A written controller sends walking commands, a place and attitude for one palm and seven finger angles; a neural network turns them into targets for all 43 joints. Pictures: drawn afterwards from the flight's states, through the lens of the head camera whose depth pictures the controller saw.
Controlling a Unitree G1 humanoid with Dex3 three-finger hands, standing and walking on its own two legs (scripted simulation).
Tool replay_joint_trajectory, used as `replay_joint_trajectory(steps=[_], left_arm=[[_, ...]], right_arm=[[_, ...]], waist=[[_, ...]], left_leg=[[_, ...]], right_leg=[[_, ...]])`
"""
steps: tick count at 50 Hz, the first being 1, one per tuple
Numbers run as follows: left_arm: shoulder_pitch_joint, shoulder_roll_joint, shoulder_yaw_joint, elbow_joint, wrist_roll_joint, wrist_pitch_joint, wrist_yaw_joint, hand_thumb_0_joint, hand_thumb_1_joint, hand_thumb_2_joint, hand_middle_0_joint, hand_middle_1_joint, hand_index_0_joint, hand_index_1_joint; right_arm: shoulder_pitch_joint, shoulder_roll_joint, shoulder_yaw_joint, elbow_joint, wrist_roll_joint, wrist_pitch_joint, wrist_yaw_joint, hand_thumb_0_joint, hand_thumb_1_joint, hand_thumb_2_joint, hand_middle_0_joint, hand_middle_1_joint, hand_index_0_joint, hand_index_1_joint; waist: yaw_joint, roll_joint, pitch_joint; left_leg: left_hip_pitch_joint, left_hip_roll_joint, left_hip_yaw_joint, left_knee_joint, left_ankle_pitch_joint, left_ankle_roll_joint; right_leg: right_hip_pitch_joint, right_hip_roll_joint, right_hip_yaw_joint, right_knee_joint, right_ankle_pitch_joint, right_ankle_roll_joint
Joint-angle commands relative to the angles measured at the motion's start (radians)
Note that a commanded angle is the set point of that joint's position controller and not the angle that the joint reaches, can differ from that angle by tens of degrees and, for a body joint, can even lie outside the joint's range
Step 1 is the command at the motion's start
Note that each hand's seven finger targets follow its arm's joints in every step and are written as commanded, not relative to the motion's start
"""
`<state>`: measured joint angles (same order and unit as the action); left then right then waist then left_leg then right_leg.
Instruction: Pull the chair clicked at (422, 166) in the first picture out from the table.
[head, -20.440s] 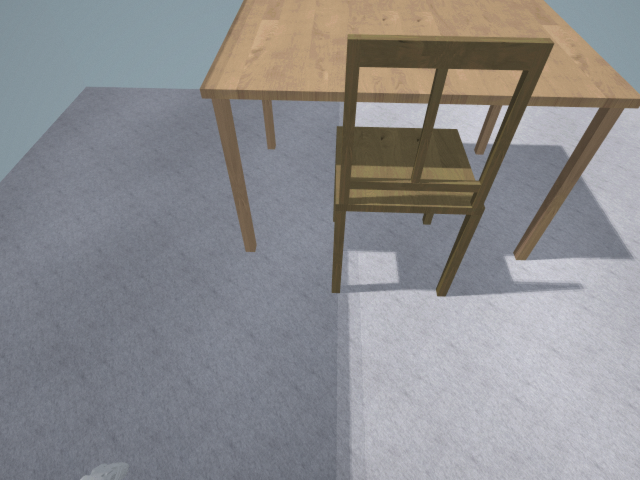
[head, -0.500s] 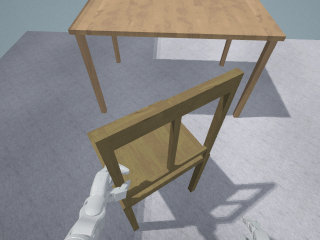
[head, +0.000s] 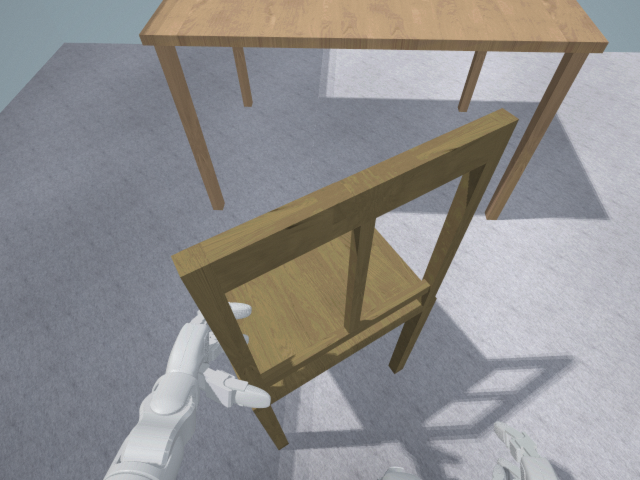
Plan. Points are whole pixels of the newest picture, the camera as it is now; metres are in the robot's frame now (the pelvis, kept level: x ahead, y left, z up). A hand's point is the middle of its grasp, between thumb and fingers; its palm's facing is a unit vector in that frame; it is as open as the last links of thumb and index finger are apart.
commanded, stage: open the thumb and straighten the fingers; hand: left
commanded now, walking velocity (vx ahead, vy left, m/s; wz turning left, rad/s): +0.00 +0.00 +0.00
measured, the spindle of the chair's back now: (356, 282) +0.39 -0.04 -0.03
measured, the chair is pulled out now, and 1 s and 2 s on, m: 0.59 0.59 0.59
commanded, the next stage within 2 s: draw the fingers out of the gap in 0.26 s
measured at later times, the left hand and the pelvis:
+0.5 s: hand (231, 366) +0.27 +0.13 -0.05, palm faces -0.05 -0.99 -0.14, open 17.4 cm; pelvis +0.01 -0.01 -0.01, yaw +1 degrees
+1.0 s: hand (219, 438) +0.19 +0.13 -0.05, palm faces -0.04 -0.99 -0.14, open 17.5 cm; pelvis +0.00 +0.00 -0.02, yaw +2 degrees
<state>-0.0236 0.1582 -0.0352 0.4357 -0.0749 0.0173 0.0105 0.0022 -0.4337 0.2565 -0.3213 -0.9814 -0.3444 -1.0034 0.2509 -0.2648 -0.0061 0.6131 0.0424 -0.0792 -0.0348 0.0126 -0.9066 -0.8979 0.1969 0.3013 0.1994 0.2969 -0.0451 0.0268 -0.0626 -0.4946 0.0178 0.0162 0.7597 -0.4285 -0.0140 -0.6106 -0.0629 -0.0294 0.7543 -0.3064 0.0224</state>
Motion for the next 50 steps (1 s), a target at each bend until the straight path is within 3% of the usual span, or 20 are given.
replay_joint_trajectory(steps=[1, 2, 3, 4, 6, 7, 11, 17, 18, 22, 23, 25, 28, 30, 33, 35, 37, 43, 44, 50], left_arm=[[-0.118, 0.097, 0.045, -0.252, 0.007, -0.025, 0.008, 0.0, -0.55, 0.2, -0.125, -0.363, -0.125, -0.363], [-0.177, 0.142, 0.076, -0.245, 0.012, -0.018, 0.012, 0.0, -0.55, 0.2, -0.1, -0.29, -0.1, -0.29], [-0.167, 0.157, 0.088, -0.242, 0.016, -0.012, 0.013, 0.0, -0.55, 0.2, -0.075, -0.218, -0.075, -0.218], [-0.184, 0.119, 0.056, -0.269, 0.014, -0.009, 0.008, 0.0, -0.55, 0.2, -0.05, -0.145, -0.05, -0.145], [-0.177, 0.115, 0.057, -0.275, 0.003, 0.001, 0.001, 0.0, -0.55, 0.2, 0.0, 0.0, 0.0, 0.0], [-0.192, 0.141, 0.076, -0.284, 0.001, 0.002, 0.0, 0.0, -0.55, 0.2, 0.0, 0.0, 0.0, 0.0], [-0.173, 0.096, 0.025, -0.293, 0.0, 0.019, -0.018, 0.0, -0.55, 0.2, 0.0, 0.0, 0.0, 0.0], [-0.13, 0.094, 0.025, -0.315, 0.003, 0.046, -0.007, 0.0, -0.55, 0.2, 0.0, 0.0, 0.0, 0.0], [-0.105, 0.186, 0.111, -0.287, 0.008, 0.048, -0.001, 0.0, -0.55, 0.2, 0.0, 0.0, 0.0, 0.0], [0.026, 0.126, 0.065, -0.386, 0.006, 0.047, -0.01, 0.0, -0.55, 0.2, 0.0, 0.0, 0.0, 0.0], [0.085, 0.14, 0.074, -0.392, 0.007, 0.049, -0.01, 0.0, -0.55, 0.2, 0.0, 0.0, 0.0, 0.0], [0.136, 0.112, 0.038, -0.444, 0.005, 0.049, -0.015, 0.0, -0.55, 0.2, 0.0, 0.0, 0.0, 0.0], [0.181, 0.125, 0.035, -0.497, 0.005, 0.056, -0.009, 0.0, -0.55, 0.2, 0.0, 0.0, 0.0, 0.0], [0.231, 0.136, 0.046, -0.554, 0.004, 0.049, -0.004, 0.0, -0.55, 0.2, 0.0, 0.0, 0.0, 0.0], [0.218, 0.124, 0.009, -0.614, 0.013, 0.043, 0.001, 0.0, -0.55, 0.2, 0.0, 0.0, 0.0, 0.0], [0.29, 0.117, 0.006, -0.636, 0.014, 0.039, 0.002, 0.0, -0.55, 0.2, 0.0, 0.0, 0.0, 0.0], [0.278, 0.107, -0.019, -0.657, 0.019, 0.043, 0.001, 0.0, -0.55, 0.2, 0.0, 0.0, 0.0, 0.0], [0.401, 0.129, 0.003, -0.683, 0.029, 0.07, 0.002, 0.0, -0.55, 0.2, 0.0, 0.0, 0.0, 0.0], [0.421, 0.099, -0.025, -0.699, 0.03, 0.074, 0.002, 0.0, -0.55, 0.2, 0.0, 0.0, 0.0, 0.0], [0.543, 0.103, -0.019, -0.759, 0.035, 0.089, 0.006, 0.0, -0.55, 0.2, 0.0, 0.0, 0.0, 0.0]], right_arm=[[-0.031, -0.127, -0.049, -0.162, 0.003, -0.048, -0.015, 0.0, -0.9, -0.9, 0.2, 0.3, 0.2, 0.3], [-0.026, -0.132, -0.045, -0.155, 0.002, -0.043, -0.019, 0.0, -0.9, -0.9, 0.2, 0.3, 0.2, 0.3], [-0.026, -0.134, -0.045, -0.158, 0.0, -0.038, -0.023, 0.0, -0.9, -0.9, 0.2, 0.3, 0.2, 0.3], [-0.026, -0.127, -0.043, -0.169, 0.0, -0.041, -0.025, 0.0, -0.9, -0.9, 0.2, 0.3, 0.2, 0.3], [-0.025, -0.125, -0.041, -0.172, 0.001, -0.042, -0.029, 0.0, -0.9, -0.9, 0.2, 0.3, 0.2, 0.3], [-0.023, -0.129, -0.042, -0.171, 0.002, -0.042, -0.031, 0.0, -0.9, -0.9, 0.2, 0.3, 0.2, 0.3], [-0.019, -0.127, -0.037, -0.18, 0.001, -0.048, -0.033, 0.0, -0.9, -0.9, 0.2, 0.3, 0.2, 0.3], [-0.019, -0.127, -0.037, -0.193, 0.0, -0.046, -0.033, 0.0, -0.9, -0.9, 0.2, 0.3, 0.2, 0.3], [-0.018, -0.137, -0.037, -0.189, -0.002, -0.039, -0.036, 0.0, -0.9, -0.9, 0.2, 0.3, 0.2, 0.3], [-0.03, -0.118, -0.035, -0.227, -0.001, -0.04, -0.03, 0.0, -0.9, -0.9, 0.2, 0.3, 0.2, 0.3], [-0.035, -0.123, -0.037, -0.235, -0.001, -0.042, -0.029, 0.0, -0.9, -0.9, 0.2, 0.3, 0.2, 0.3], [-0.032, -0.118, -0.037, -0.244, 0.002, -0.046, -0.028, 0.0, -0.9, -0.9, 0.2, 0.3, 0.2, 0.3], [-0.04, -0.124, -0.036, -0.254, 0.001, -0.056, -0.034, 0.0, -0.9, -0.9, 0.2, 0.3, 0.2, 0.3], [-0.035, -0.119, -0.039, -0.259, 0.0, -0.068, -0.04, 0.0, -0.9, -0.9, 0.2, 0.3, 0.2, 0.3], [-0.034, -0.121, -0.034, -0.26, -0.003, -0.085, -0.047, 0.0, -0.9, -0.9, 0.2, 0.3, 0.2, 0.3], [-0.032, -0.115, -0.034, -0.265, -0.003, -0.095, -0.05, 0.0, -0.9, -0.9, 0.2, 0.3, 0.2, 0.3], [-0.032, -0.118, -0.03, -0.269, -0.003, -0.101, -0.053, 0.0, -0.9, -0.9, 0.2, 0.3, 0.2, 0.3], [-0.051, -0.11, -0.028, -0.289, -0.003, -0.097, -0.056, 0.0, -0.9, -0.9, 0.2, 0.3, 0.2, 0.3], [-0.05, -0.103, -0.025, -0.297, -0.003, -0.096, -0.054, 0.0, -0.9, -0.9, 0.2, 0.3, 0.2, 0.3], [-0.063, -0.091, -0.03, -0.321, -0.001, -0.091, -0.057, 0.0, -0.9, -0.9, 0.2, 0.3, 0.2, 0.3]], waist=[[0.004, -0.046, -0.259], [-0.01, -0.044, -0.245], [-0.002, -0.06, -0.234], [-0.012, -0.053, -0.254], [-0.014, -0.05, -0.264], [-0.018, -0.064, -0.268], [-0.025, -0.035, -0.279], [-0.021, -0.052, -0.281], [-0.004, -0.066, -0.27], [0.01, -0.035, -0.301], [0.018, -0.042, -0.298], [0.004, -0.052, -0.286], [-0.005, -0.056, -0.24], [-0.002, -0.047, -0.256], [-0.019, -0.033, -0.232], [-0.01, -0.025, -0.249], [-0.023, -0.041, -0.229], [0.005, -0.017, -0.226], [-0.002, -0.022, -0.218], [0.007, -0.023, -0.196]], left_leg=[[-0.004, -0.002, 0.0, -0.091, 0.284, 0.017], [-0.014, -0.005, -0.001, -0.082, 0.269, 0.019], [-0.031, -0.006, -0.005, -0.081, 0.26, 0.02], [-0.017, -0.008, -0.001, -0.076, 0.26, 0.024], [-0.018, -0.01, 0.001, -0.064, 0.259, 0.024], [-0.02, -0.009, -0.004, -0.059, 0.258, 0.024], [-0.014, -0.012, -0.011, -0.045, 0.275, 0.023], [-0.023, -0.013, -0.013, -0.031, 0.293, 0.023], [-0.053, -0.014, -0.015, -0.031, 0.284, 0.023], [-0.04, -0.016, -0.004, -0.032, 0.305, 0.022], [-0.049, -0.014, -0.007, -0.029, 0.321, 0.022], [-0.043, -0.013, -0.006, -0.023, 0.314, 0.022], [-0.069, -0.016, -0.013, -0.013, 0.271, 0.024], [-0.056, -0.017, -0.013, -0.006, 0.272, 0.025], [-0.058, -0.02, -0.026, 0.011, 0.263, 0.027], [-0.048, -0.022, -0.027, 0.016, 0.258, 0.026], [-0.061, -0.023, -0.035, 0.024, 0.236, 0.028], [-0.085, -0.027, -0.041, 0.025, 0.214, 0.026], [-0.085, -0.026, -0.041, 0.025, 0.216, 0.025], [-0.109, -0.027, -0.041, 0.037, 0.185, 0.025]], right_leg=[[0.241, 0.02, -0.029, -0.042, 0.24, -0.031], [0.225, 0.02, -0.025, -0.04, 0.232, -0.029], [0.227, 0.02, -0.027, -0.039, 0.218, -0.029], [0.225, 0.022, -0.023, -0.04, 0.219, -0.025], [0.227, 0.021, -0.025, -0.036, 0.223, -0.023], [0.225, 0.021, -0.026, -0.032, 0.223, -0.022], [0.212, 0.02, -0.032, -0.022, 0.237, -0.024], [0.217, 0.017, -0.037, -0.01, 0.268, -0.023], [0.23, 0.017, -0.034, -0.008, 0.261, -0.026], [0.259, 0.014, -0.032, 0.001, 0.29, -0.028], [0.266, 0.014, -0.035, 0.003, 0.301, -0.032], [0.248, 0.015, -0.036, 0.002, 0.299, -0.027], [0.214, 0.016, -0.04, -0.001, 0.25, -0.026], [0.21, 0.018, -0.041, 0.005, 0.243, -0.024], [0.164, 0.019, -0.047, 0.014, 0.215, -0.026], [0.158, 0.019, -0.049, 0.021, 0.197, -0.025], [0.132, 0.02, -0.053, 0.025, 0.169, -0.023], [0.131, 0.021, -0.054, 0.034, 0.127, -0.032], [0.126, 0.02, -0.058, 0.036, 0.128, -0.031], [0.105, 0.023, -0.06, 0.042, 0.093, -0.033]])
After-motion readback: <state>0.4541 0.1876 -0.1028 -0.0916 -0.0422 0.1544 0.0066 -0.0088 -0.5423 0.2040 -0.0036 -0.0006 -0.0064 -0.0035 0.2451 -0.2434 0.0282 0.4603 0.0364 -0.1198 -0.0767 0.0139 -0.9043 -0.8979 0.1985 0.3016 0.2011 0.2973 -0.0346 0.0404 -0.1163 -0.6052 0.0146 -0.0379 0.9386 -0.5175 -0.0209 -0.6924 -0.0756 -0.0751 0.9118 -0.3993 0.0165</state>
